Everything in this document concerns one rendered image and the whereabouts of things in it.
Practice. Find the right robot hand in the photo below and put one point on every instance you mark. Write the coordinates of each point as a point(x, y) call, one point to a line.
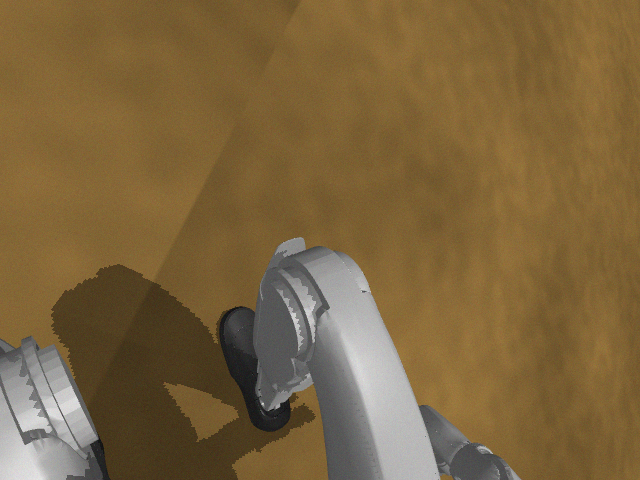
point(445, 438)

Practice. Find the left robot foot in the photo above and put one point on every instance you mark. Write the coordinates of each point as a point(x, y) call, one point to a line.
point(98, 451)

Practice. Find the right robot foot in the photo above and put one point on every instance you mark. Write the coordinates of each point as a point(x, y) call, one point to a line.
point(236, 338)

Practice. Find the right robot arm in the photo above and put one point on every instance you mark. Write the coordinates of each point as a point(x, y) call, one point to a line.
point(475, 461)

